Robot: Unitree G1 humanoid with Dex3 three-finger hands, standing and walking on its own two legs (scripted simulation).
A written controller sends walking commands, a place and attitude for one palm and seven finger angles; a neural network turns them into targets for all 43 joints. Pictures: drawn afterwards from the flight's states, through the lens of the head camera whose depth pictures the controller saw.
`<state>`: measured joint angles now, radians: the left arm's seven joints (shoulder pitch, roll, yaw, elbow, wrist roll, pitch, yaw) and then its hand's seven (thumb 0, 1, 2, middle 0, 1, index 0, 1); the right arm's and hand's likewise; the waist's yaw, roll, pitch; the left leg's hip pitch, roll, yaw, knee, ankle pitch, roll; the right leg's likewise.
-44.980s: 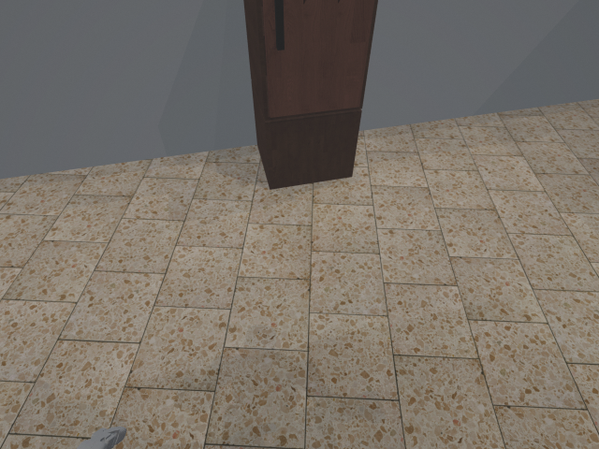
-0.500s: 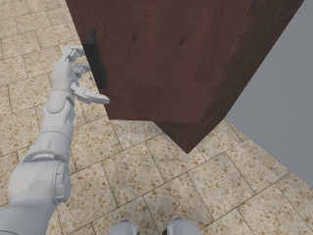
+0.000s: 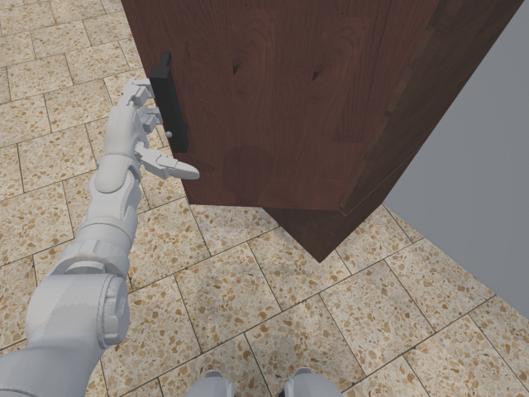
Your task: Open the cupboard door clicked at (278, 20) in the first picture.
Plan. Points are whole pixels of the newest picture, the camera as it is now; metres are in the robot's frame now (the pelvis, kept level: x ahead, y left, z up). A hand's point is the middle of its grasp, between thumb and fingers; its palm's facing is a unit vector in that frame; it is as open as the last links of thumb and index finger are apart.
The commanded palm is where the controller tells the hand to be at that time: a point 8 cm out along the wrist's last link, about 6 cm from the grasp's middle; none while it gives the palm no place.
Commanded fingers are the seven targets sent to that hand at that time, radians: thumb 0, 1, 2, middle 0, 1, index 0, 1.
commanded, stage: close the thumb around the handle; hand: left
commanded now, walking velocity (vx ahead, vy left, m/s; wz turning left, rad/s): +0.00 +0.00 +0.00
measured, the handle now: (174, 105) +0.55 +0.13 +0.08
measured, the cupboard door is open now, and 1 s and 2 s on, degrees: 46 48 89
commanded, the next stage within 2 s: pull the door open along its arc in 0.66 s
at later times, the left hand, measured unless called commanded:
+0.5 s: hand (181, 132) +0.49 +0.11 +0.09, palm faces -0.05 -1.00 -0.02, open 6.9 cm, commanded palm +0.46 +0.17 +0.09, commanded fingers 0.00 0.90 0.90 -0.40 -1.35 -0.40 -1.35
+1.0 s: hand (181, 140) +0.47 +0.11 +0.09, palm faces -0.06 -1.00 +0.00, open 6.1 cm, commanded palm +0.42 +0.16 +0.09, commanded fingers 0.00 0.90 0.90 -0.40 -1.35 -0.40 -1.35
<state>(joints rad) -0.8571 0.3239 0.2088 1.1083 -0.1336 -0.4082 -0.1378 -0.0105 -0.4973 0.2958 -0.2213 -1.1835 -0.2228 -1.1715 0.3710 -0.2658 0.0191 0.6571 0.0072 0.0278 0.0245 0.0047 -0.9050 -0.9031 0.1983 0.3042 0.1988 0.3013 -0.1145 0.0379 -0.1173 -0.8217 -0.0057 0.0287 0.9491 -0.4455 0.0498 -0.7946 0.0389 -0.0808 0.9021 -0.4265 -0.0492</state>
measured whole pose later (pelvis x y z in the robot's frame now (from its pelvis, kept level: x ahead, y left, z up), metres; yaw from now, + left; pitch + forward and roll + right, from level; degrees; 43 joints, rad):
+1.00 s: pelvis +0.00 -0.01 +0.00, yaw -2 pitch +18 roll -1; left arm -0.74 0.30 0.27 1.00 -0.14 -0.38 -0.14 0.01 0.71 0.76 -0.31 -1.32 -0.31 -1.33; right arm 0.40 -0.27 0.02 0.61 0.01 0.04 0.02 0.01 -0.91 -0.90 0.20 0.30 0.20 0.30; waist -0.13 0.04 -0.13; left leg -0.78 0.02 0.06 0.91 -0.44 0.04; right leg -0.78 0.06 -0.05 0.88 -0.41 -0.06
